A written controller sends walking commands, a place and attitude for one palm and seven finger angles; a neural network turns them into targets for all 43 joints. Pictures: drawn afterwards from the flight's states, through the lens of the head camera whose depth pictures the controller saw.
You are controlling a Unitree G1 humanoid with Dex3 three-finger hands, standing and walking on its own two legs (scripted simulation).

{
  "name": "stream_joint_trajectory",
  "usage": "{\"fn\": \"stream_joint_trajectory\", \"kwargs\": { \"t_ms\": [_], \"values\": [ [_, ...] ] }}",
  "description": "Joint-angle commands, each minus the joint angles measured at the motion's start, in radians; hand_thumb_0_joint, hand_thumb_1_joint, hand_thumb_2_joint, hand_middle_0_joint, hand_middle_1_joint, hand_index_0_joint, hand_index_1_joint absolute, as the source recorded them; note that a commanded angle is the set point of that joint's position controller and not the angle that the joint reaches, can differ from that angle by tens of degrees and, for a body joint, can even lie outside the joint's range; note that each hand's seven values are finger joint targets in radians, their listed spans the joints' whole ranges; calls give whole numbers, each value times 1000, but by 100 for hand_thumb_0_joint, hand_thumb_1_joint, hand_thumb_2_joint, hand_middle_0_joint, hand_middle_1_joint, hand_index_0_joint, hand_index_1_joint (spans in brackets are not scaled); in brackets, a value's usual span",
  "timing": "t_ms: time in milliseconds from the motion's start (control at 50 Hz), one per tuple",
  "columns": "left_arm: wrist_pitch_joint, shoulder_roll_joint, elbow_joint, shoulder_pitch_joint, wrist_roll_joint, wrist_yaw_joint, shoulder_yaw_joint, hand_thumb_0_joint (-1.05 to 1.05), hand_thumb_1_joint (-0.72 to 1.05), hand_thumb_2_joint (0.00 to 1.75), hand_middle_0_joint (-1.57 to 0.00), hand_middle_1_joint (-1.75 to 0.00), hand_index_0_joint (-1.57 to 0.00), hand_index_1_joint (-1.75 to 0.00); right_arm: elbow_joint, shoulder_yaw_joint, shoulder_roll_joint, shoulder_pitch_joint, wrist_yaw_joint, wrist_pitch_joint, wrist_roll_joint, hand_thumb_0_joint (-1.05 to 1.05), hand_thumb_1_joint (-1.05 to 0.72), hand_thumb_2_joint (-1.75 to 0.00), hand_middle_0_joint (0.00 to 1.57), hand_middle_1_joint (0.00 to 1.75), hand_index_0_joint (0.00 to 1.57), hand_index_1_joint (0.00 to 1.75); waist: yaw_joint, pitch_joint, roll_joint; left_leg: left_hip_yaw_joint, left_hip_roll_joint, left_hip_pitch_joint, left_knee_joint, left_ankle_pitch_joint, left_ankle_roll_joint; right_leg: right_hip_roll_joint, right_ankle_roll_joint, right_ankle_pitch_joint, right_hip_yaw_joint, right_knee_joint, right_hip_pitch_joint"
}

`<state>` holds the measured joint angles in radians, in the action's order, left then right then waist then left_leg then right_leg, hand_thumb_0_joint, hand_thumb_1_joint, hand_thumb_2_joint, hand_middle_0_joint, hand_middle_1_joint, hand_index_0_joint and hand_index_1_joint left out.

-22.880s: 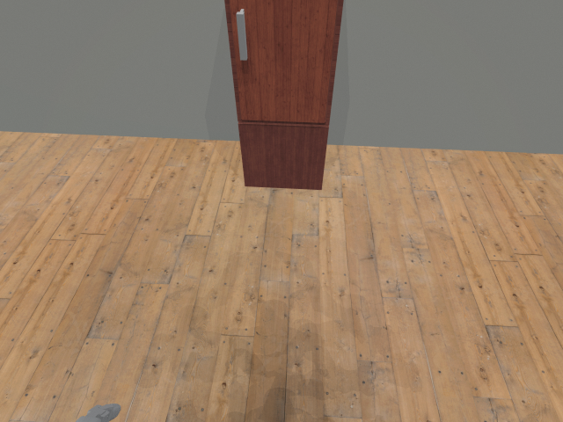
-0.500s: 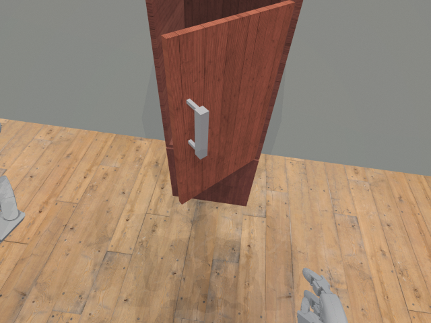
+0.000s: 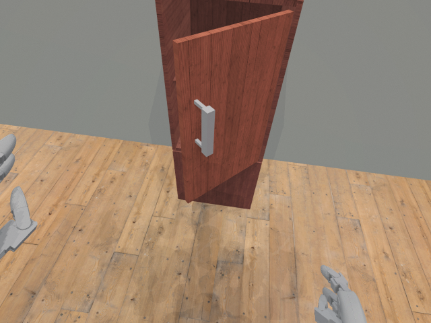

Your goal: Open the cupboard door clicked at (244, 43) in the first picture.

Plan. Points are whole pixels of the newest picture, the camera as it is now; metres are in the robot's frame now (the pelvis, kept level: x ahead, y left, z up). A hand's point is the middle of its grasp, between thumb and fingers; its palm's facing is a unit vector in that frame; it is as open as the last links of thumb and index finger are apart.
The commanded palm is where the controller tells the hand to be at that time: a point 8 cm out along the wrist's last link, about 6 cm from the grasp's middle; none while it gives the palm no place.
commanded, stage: stop stepping back and stand still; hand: left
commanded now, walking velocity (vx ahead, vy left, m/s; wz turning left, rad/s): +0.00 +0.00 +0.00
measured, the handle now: (202, 128) +0.59 +0.07 +0.02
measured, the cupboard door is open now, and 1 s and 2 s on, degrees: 46 46 46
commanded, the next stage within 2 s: let the arm hang, fingers relaxed in 0.30 s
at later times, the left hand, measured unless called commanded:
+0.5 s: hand (57, 257) +0.21 +0.28 +0.04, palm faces +0.23 -0.84 -0.49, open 7.4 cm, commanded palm none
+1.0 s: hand out of the picture -0.03 +0.21 -0.17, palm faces +0.07 -0.96 -0.27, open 7.3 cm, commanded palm none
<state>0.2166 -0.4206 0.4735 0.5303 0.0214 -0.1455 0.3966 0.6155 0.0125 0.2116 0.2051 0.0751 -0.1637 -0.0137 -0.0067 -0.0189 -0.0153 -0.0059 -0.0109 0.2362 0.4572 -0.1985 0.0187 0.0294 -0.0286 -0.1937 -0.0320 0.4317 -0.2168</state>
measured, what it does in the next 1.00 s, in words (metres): stands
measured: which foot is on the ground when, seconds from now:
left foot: down 0.00-1.00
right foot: down 0.00-1.00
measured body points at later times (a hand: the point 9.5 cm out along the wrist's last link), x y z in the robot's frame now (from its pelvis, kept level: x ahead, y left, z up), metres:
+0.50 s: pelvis -0.01 +0.01 -0.01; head +0.00 -0.01 +0.44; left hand +0.19 +0.32 +0.07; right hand +0.16 -0.23 -0.12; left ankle +0.03 +0.11 -0.74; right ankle +0.03 -0.10 -0.74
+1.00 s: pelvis -0.01 -0.01 +0.00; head +0.02 -0.01 +0.45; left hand -0.03 +0.26 -0.15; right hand +0.01 -0.27 -0.16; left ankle +0.03 +0.11 -0.74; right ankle +0.03 -0.10 -0.74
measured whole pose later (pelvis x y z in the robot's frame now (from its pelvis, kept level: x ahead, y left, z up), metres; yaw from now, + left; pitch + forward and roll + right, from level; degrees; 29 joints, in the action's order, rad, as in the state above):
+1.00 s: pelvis -0.01 -0.01 +0.00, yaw +3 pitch -2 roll -1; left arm -0.02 -0.26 -1.13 0.26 -0.01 0.00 0.02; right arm 1.11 0.00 0.23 0.26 0.01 0.03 -0.03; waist 0.01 -0.08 0.01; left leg 0.06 -0.02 0.25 0.46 -0.18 0.00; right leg 0.02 -0.05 -0.19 -0.09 0.43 -0.21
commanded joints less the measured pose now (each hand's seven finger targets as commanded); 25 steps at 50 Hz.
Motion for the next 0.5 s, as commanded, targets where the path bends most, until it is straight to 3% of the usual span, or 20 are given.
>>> {"fn": "stream_joint_trajectory", "kwargs": {
  "t_ms": [0,60,100,200,260,300,360,380,400,420,440,480],
  "values": [
    [43,-142,80,41,14,-18,138,0,90,90,-20,-30,-20,-30,-135,-53,122,-80,3,-27,8,0,-90,-90,20,30,20,30,6,40,39,75,50,68,-67,-79,-9,-97,5,-89,147,-168,3],
    [46,-140,85,-3,11,-13,118,0,90,90,-20,-30,-20,-30,-135,-48,122,-82,5,-23,10,0,-90,-90,20,30,20,30,3,43,32,82,58,52,-89,-115,-4,-80,14,-160,129,-177,-25],
    [46,-154,124,-58,5,-14,113,0,90,90,-20,-30,-20,-30,-134,-47,124,-89,10,-28,8,0,-90,-90,20,30,20,30,4,50,60,89,64,45,-122,-129,0,-67,23,-155,106,-163,-16],
    [49,-170,206,-124,-11,-20,106,0,90,90,-20,-30,-20,-30,-135,-42,127,-86,20,-48,4,0,-90,-90,20,30,20,30,14,99,122,123,87,56,-194,-128,13,-36,36,-44,63,-75,85],
    [48,-151,203,-99,-15,-25,99,0,90,90,-20,-30,-20,-30,-136,-38,123,-80,20,-54,3,0,-90,-90,20,30,20,30,20,100,139,125,88,77,-202,-105,11,-34,37,-6,53,-50,123],
    [48,-161,184,-74,-14,-26,116,0,90,90,-20,-30,-20,-30,-132,-40,123,-81,18,-56,1,0,-90,-90,20,30,20,30,21,94,128,119,80,81,-192,-93,4,-41,35,-3,52,-63,125],
    [46,-143,127,-32,-6,-23,115,0,90,90,-20,-30,-20,-30,-129,-40,118,-80,11,-45,4,0,-90,-90,20,30,20,30,18,70,63,99,66,76,-149,-41,-3,-58,27,14,74,-105,95],
    [-118,36,-653,-96,-72,125,-295,0,90,90,-20,-30,-20,-30,155,-96,283,-123,-73,-48,13,0,-90,-90,20,30,20,30,-28,-9,45,140,90,133,47,209,14,-140,-5,186,42,25,-43],
    [-183,47,-675,-94,-61,143,-278,0,90,90,-20,-30,-20,-30,161,-100,222,-25,-71,8,18,0,-90,-90,20,30,20,30,-16,81,9,108,95,8,57,358,-6,-141,-14,207,93,11,-62],
    [-201,35,-656,-108,-54,146,-277,0,90,90,-20,-30,-20,-30,137,-100,238,-7,-69,27,20,0,-90,-90,20,30,20,30,-17,97,24,115,106,-14,58,370,-1,-126,-16,141,69,26,-73],
    [-200,42,-681,-145,-54,145,-279,0,90,90,-20,-30,-20,-30,148,-94,238,-19,-69,42,13,0,-90,-90,20,30,20,30,-10,116,4,161,128,32,37,309,27,-107,-20,28,48,64,-79],
    [-200,9,-780,-199,-60,145,-284,0,90,90,-20,-30,-20,-30,150,-79,255,-57,-69,72,2,0,-90,-90,20,30,20,30,4,94,-69,217,144,110,-19,242,62,-78,-17,-21,52,106,-19]
  ]
}}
